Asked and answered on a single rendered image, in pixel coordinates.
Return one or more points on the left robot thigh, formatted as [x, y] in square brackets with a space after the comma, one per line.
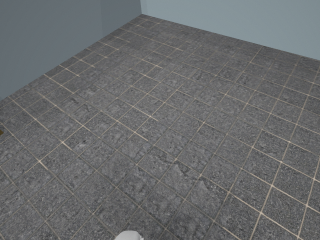
[129, 235]

